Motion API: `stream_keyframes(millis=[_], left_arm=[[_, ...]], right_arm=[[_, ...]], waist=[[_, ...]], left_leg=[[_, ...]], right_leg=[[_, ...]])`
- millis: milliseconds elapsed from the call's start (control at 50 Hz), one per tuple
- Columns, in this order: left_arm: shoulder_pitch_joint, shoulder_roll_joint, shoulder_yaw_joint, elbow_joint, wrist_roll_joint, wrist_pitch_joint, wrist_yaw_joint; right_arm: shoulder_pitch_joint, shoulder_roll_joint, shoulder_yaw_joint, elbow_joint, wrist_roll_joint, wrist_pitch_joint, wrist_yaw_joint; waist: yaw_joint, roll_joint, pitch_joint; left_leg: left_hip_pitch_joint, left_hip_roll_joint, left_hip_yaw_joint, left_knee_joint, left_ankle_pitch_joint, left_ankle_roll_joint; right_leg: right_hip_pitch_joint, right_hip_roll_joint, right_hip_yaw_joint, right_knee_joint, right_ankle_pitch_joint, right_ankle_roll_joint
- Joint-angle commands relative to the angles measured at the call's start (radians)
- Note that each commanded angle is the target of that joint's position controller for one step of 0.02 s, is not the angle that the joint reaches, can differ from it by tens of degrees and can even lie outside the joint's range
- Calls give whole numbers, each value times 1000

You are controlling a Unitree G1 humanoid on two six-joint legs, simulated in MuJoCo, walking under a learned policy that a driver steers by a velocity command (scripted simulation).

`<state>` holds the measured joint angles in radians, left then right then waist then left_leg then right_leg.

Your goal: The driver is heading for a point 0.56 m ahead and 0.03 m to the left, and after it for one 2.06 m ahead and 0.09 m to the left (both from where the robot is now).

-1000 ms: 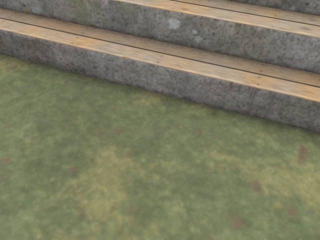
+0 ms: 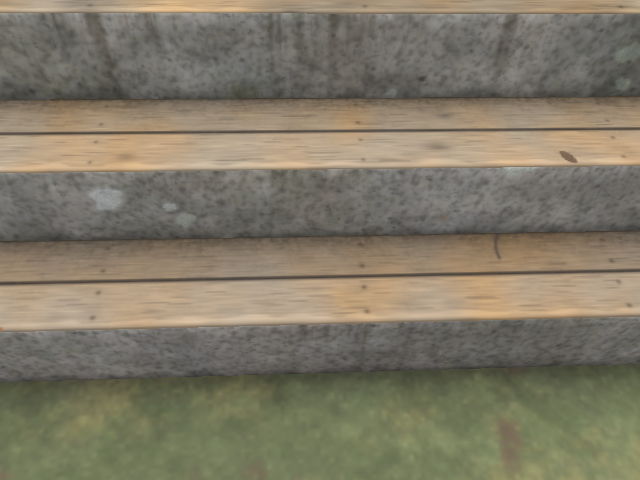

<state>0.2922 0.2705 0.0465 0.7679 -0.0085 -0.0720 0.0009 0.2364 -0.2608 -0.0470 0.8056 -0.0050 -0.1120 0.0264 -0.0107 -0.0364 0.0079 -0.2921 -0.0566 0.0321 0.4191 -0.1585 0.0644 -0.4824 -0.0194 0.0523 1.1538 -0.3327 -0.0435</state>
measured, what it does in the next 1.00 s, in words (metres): walks ahead: right foot, then left foot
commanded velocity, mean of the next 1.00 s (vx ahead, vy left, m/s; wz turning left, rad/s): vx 0.42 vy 0.00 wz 0.11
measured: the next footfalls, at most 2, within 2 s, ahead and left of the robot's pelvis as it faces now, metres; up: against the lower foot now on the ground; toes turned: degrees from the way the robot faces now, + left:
right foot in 0.38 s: +0.37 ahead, -0.15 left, +0.00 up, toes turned -1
left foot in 0.86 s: +0.52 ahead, +0.08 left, +0.00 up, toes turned +9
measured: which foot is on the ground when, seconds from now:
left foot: down 0.00-0.38, up 0.40-0.84, down 0.86-1.00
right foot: up 0.00-0.36, down 0.38-0.86, up 0.88-1.00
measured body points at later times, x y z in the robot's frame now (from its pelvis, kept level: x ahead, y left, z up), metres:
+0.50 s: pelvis +0.27 -0.06 +0.00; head +0.30 -0.06 +0.45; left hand +0.44 +0.20 -0.09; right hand +0.33 -0.33 -0.13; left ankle +0.16 +0.08 -0.65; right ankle +0.32 -0.15 -0.74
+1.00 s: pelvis +0.43 -0.01 -0.01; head +0.46 +0.02 +0.44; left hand +0.53 +0.27 -0.14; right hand +0.62 -0.24 -0.10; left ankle +0.48 +0.07 -0.74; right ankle +0.40 -0.17 -0.65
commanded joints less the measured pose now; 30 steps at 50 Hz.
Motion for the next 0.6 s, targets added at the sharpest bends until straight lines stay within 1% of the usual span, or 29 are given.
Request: stream_keyframes(millis=[20, 60, 80, 100, 160, 180, 220, 260, 300, 320, 340, 360, 380, 400, 420, 440, 460, 480, 500, 520, 540, 560, 600], left_arm=[[10, 64, 21, -73, 4, -7, 5], [-43, 58, 17, -96, 12, -7, 9], [-78, 53, 16, -108, 13, -9, 9], [-106, 46, 13, -114, 11, -14, 7], [-210, 30, 5, -139, 5, -21, -3], [-243, 28, 4, -148, 1, -23, -8], [-303, 31, 2, -169, -6, -27, -19], [-349, 40, 3, -192, -11, -33, -32], [-363, 53, 5, -206, -10, -44, -37], [-332, 70, 10, -201, -4, -49, -36], [-253, 90, 20, -181, 1, -52, -31], [-108, 141, 43, -136, 6, -53, -20], [91, 216, 64, -98, 20, -49, -8], [142, 295, 83, -72, 27, -41, -11], [156, 194, 62, -73, 12, -36, -10], [71, 162, 49, -87, 9, -37, -8], [-4, 143, 38, -98, 14, -35, -7], [-48, 124, 32, -98, 18, -35, -10], [-72, 112, 27, -95, 24, -40, -14], [-88, 109, 27, -89, 23, -45, -17], [-96, 114, 29, -77, 17, -55, -20], [-98, 124, 32, -66, 16, -59, -20], [-88, 139, 38, -44, 20, -58, -12]], right_arm=[[4, -110, -20, -43, 2, -15, 2], [29, -140, -28, -27, 6, -14, -4], [43, -148, -29, -19, 10, -10, -8], [51, -152, -30, -13, 16, -6, -11], [97, -160, -28, 7, 22, 4, -16], [117, -165, -27, 16, 24, 7, -16], [154, -172, -27, 33, 27, 15, -16], [177, -176, -28, 48, 27, 25, -18], [164, -190, -33, 54, 27, 29, -26], [148, -203, -36, 53, 27, 33, -31], [125, -214, -39, 50, 25, 36, -34], [111, -197, -32, 40, 18, 36, -36], [93, -150, -10, 8, -6, 29, -39], [227, -27, 30, -6, 1, 7, -28], [186, -131, 9, 21, 24, -10, -19], [86, -181, -4, -6, 41, -18, -12], [19, -164, 0, -18, 31, -17, -18], [-6, -152, -2, -24, 12, -11, -24], [14, -139, -2, -22, 3, 2, -27], [50, -110, 4, -11, 8, 15, -29], [71, -89, 8, -4, 10, 26, -32], [63, -84, 10, -7, 10, 33, -33], [9, -79, 11, -27, 8, 39, -33]], waist=[[18, 120, -25], [10, 105, -14], [0, 97, -12], [-8, 92, -13], [-48, 98, 4], [-62, 100, 12], [-86, 103, 31], [-93, 107, 47], [-75, 115, 42], [-48, 123, 16], [6, 133, -35], [72, 121, -132], [149, 36, -289], [79, -263, -401], [122, -172, -399], [113, -117, -235], [85, -32, -155], [53, 5, -101], [15, -11, -88], [-10, -22, -90], [-25, -26, -88], [-29, -27, -74], [-19, -26, -49]], left_leg=[[128, 265, -290, -256, 137, 176], [133, 263, -237, -274, 237, 183], [147, 259, -215, -278, 273, 178], [154, 246, -184, -279, 288, 165], [166, 215, -124, -277, 261, 133], [177, 217, -121, -273, 242, 129], [225, 243, -137, -256, 217, 131], [294, 276, -159, -225, 226, 125], [341, 300, -169, -177, 318, 107], [355, 301, -164, -130, 415, 96], [350, 281, -141, -40, 579, 77], [291, 234, -108, 116, 656, 54], [82, 180, -68, 403, 409, 20], [-342, 11, -38, 732, -303, -38], [-455, 55, -153, 851, -406, -31], [-509, 104, -133, 859, -310, -22], [-471, 146, -105, 827, -230, -28], [-424, 167, -98, 774, -195, -39], [-358, 185, -104, 746, -173, -46], [-313, 185, -101, 731, -158, -54], [-292, 184, -95, 715, -141, -64], [-300, 183, -96, 693, -111, -73], [-329, 180, -105, 620, -27, -87]], right_leg=[[-160, -94, 21, -59, 72, 16], [-198, -103, 6, -147, 144, 36], [-214, -106, 2, -203, 197, 42], [-208, -104, -4, -267, 253, 45], [-159, -77, -29, -458, 393, 47], [-145, -67, -37, -503, 414, 48], [-150, -55, -43, -562, 412, 44], [-171, -44, -41, -609, 362, 28], [-142, -28, -44, -651, 296, 2], [-82, -11, -55, -672, 263, -14], [45, 16, -78, -707, 267, -37], [266, 17, -75, -718, 313, -73], [594, -152, 100, -656, 425, -138], [936, -383, 541, -728, 313, -304], [919, -372, 639, -803, 134, -295], [778, -330, 483, -836, 159, -245], [626, -290, 367, -863, 295, -223], [503, -264, 299, -893, 417, -214], [422, -238, 243, -921, 490, -207], [372, -229, 192, -945, 534, -210], [335, -222, 137, -959, 591, -213], [311, -216, 90, -976, 615, -213], [290, -209, 23, -1005, 583, -205]])
Keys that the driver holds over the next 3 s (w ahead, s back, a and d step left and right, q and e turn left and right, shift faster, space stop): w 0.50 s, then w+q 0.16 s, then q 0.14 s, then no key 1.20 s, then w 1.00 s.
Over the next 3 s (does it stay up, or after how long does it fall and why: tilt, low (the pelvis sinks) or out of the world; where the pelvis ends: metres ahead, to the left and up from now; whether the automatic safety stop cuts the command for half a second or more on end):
stays up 0.77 -0.14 0.18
